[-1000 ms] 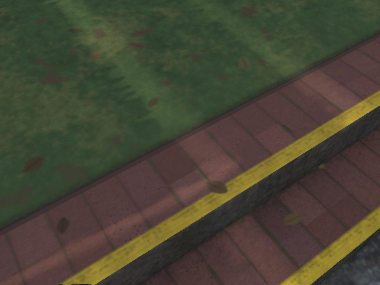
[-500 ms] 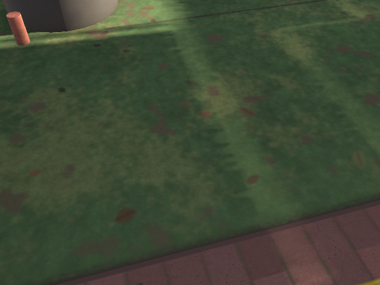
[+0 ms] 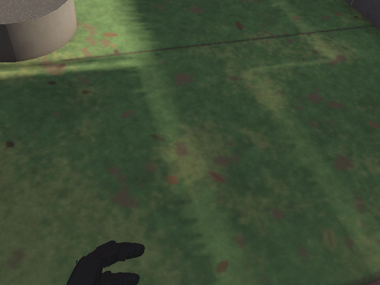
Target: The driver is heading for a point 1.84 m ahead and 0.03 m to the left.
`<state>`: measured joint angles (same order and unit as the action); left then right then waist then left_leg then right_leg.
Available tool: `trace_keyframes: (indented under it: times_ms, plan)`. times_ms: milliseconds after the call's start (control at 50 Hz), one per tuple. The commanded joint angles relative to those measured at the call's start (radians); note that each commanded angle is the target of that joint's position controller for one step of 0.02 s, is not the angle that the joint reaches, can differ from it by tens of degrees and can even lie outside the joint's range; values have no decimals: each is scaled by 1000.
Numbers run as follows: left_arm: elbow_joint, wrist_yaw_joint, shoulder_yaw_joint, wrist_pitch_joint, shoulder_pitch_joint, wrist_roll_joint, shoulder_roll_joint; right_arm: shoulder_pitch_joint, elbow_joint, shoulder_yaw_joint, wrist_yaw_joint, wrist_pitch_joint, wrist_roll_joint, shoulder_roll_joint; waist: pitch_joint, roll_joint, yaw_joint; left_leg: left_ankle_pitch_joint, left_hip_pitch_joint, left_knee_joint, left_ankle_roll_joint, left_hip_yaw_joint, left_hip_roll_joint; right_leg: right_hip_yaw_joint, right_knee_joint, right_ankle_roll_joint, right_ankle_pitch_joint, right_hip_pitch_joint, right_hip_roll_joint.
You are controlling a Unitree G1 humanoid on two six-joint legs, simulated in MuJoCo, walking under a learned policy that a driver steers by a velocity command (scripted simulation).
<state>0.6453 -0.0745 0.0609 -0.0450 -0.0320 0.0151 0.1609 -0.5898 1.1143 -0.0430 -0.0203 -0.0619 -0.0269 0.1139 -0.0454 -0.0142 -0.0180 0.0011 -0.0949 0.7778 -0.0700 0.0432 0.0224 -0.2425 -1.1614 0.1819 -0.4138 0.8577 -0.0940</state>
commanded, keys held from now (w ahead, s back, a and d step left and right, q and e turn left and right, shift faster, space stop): w+e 0.10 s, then w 0.02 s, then s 0.30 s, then s+q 0.10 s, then w+q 0.48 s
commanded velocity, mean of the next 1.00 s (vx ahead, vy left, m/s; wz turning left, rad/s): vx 0.22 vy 0.00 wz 0.06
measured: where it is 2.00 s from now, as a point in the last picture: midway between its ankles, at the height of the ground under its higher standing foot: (117, 196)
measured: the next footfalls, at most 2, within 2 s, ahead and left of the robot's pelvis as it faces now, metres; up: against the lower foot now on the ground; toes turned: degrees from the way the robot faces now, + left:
left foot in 0.42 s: +0.41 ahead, +0.09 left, +0.00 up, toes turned -13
right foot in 0.78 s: +0.22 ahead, -0.05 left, +0.00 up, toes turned -3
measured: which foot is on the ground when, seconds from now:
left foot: up 0.00-0.40, down 0.42-0.78, up 0.80-1.00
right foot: down 0.00-0.42, up 0.44-0.76, down 0.78-1.00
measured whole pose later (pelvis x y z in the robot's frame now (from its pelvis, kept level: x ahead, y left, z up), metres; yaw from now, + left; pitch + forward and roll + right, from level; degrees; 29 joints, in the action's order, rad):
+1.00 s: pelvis +0.26 +0.07 +0.13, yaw +4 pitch +1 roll +2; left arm 0.82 0.05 -0.04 -0.08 0.48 0.03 0.25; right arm -0.26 0.70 0.09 0.01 0.01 0.02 0.29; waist -0.09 0.01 0.06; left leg 0.10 -0.77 1.22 0.01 0.08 0.00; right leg -0.11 -0.34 0.00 -0.31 0.04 0.08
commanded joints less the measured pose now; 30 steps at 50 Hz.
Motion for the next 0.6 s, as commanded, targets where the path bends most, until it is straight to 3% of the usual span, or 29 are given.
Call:
trace_keyframes:
  times_ms: [20, 40, 60, 80, 100, 120, 140, 160, 180, 200, 220, 240, 260, 300, 320, 360, 380, 400, 420, 440, 460, 480, 520, 540, 560, 580, 600]
  plan:
    - [156, 49, -56, 24, 422, 28, 85, 212, -240, 50, 98, -110, 4, 132, -256, -93, 130, 105, -639, 1213, -50, 229, -124, 1261, 914, 195, -234, -781, 340]
    - [186, 36, -39, 5, 389, 5, 15, 373, -348, 27, 102, -106, 3, 82, -72, 33, 87, 165, -750, 1330, -78, 181, -108, 1085, 845, 145, -189, -610, 302]
    - [218, 29, -25, -14, 348, 4, -34, 430, -420, 16, 99, -92, -5, 67, 61, 112, 8, 231, -841, 1360, -113, 143, -75, 903, 816, 102, -97, -473, 241]
    - [234, 23, -15, -27, 300, 13, -79, 372, -430, -8, 95, -73, -13, 14, 62, 134, -69, 200, -843, 1379, -139, 139, -35, 718, 784, 50, 5, -402, 174]
    - [230, 9, -21, -30, 263, 3, -60, 302, -427, -30, 89, -62, 4, -5, 71, 123, -120, 213, -863, 1297, -134, 116, -5, 558, 775, 34, 91, -382, 129]
    - [200, 6, -30, -35, 192, -4, -38, 245, -414, -29, 78, -57, 25, 31, 90, 114, -162, 182, -836, 1095, -107, 100, 31, 457, 801, 31, 175, -334, 118]
    - [179, 6, -31, -44, 151, -6, -25, 265, -415, -21, 60, -55, 32, 86, 119, 102, -170, 152, -778, 921, -74, 63, 47, 390, 831, 17, 285, -241, 99]
    - [177, 2, -28, -60, 160, -5, -4, 305, -430, -17, 37, -55, 23, 110, 113, 73, -156, 89, -712, 764, -53, 2, 42, 328, 858, 5, 452, -183, 74]
    - [178, 6, -35, -76, 196, -12, 47, 354, -459, -14, 10, -56, -7, 126, 97, 24, -127, 11, -653, 617, -17, -55, 25, 311, 870, 1, 645, -166, 57]
    - [184, 15, -42, -86, 248, -13, 80, 395, -471, -7, -11, -58, -21, 138, 69, -22, -92, -39, -581, 495, 12, -99, 7, 298, 872, -13, 812, -172, 54]
    - [189, 32, -56, -88, 292, -13, 123, 418, -474, -3, -20, -63, -20, 136, 15, -44, -69, -98, -473, 368, 28, -122, -10, 286, 859, -42, 880, -193, 47]
    - [191, 47, -71, -76, 337, -18, 162, 443, -474, 0, -28, -57, -7, 124, -31, -65, -43, -119, -415, 235, 43, -124, -32, 275, 840, -69, 910, -275, 47]
    - [200, 62, -80, -63, 389, -27, 177, 498, -486, 5, -31, -47, 10, 121, -53, -84, -7, -102, -428, 110, 59, -117, -56, 295, 836, -81, 928, -394, 71]
    - [202, 76, -88, -35, 438, -39, 185, 578, -496, 17, -19, -19, 31, 136, -54, -118, 39, -42, -479, -64, 79, -82, -62, 373, 817, -80, 927, -614, 152]
    - [196, 83, -88, -20, 440, -44, 170, 578, -494, 26, -12, -7, 31, 155, -57, -146, 45, -23, -489, -124, 82, -49, -48, 418, 793, -72, 900, -698, 189]
    - [170, 90, -90, -4, 407, -40, 151, 519, -464, 53, -3, 0, 25, 203, -66, -144, 30, 16, -453, -247, 71, 9, -29, 470, 702, -59, 855, -816, 231]
    - [153, 90, -96, 3, 363, -34, 158, 466, -439, 62, 2, -10, 11, 208, -70, -127, -1, -49, -380, -373, 48, 3, -26, 460, 622, -60, 833, -832, 212]
    - [137, 88, -97, -1, 363, -25, 157, 453, -424, 68, 2, -24, -2, 216, -96, -102, 3, -212, -244, -444, 24, 1, -12, 447, 544, -71, 773, -794, 166]
    - [107, 86, -86, -11, 361, -2, 128, 429, -428, 73, -8, -33, -28, 245, -185, -34, 12, -599, -17, -330, -29, 93, 99, 439, 402, -92, 550, -651, 114]
    - [125, 82, -69, -23, 490, 4, 64, 429, -452, 63, -16, -19, -55, 247, -274, 184, 60, -1168, 236, -217, -208, 283, 309, 401, 192, -149, -7, -399, 11]
    - [139, 79, -68, -13, 532, -9, 101, 387, -456, 48, -13, -4, -42, 161, -393, 301, 36, -1174, 243, -273, -332, 436, 417, 389, 44, -207, -290, -373, 20]
    - [150, 83, -90, 14, 497, -20, 181, 423, -473, 40, 2, 9, -15, 133, -350, 196, 28, -984, 173, -299, -315, 444, 378, 388, -52, -241, -286, -350, 56]
    - [134, 118, -111, 78, 372, -14, 207, 452, -498, 67, 10, 39, 1, 223, -206, 60, 7, -603, -25, -361, -236, 410, 296, 350, -224, -274, -216, -272, 43]
    - [124, 130, -116, 97, 371, -11, 203, 472, -510, 73, 2, 56, 2, 245, -183, 28, 27, -245, -125, -411, -199, 394, 243, 363, -238, -271, -125, -282, 57]
    - [108, 136, -116, 103, 368, -14, 181, 498, -518, 72, -5, 69, 2, 247, -143, 44, 49, 131, -224, -471, -155, 362, 173, 346, -206, -262, -44, -302, 59]
    - [92, 140, -116, 99, 372, -9, 163, 518, -524, 73, -11, 76, 7, 244, -125, 101, 65, 361, -280, -510, -118, 333, 110, 308, -176, -258, 18, -311, 51]
    - [83, 142, -118, 90, 389, -4, 156, 526, -528, 76, -16, 77, 13, 242, -127, 157, 77, 460, -300, -529, -91, 311, 70, 275, -144, -261, 53, -328, 44]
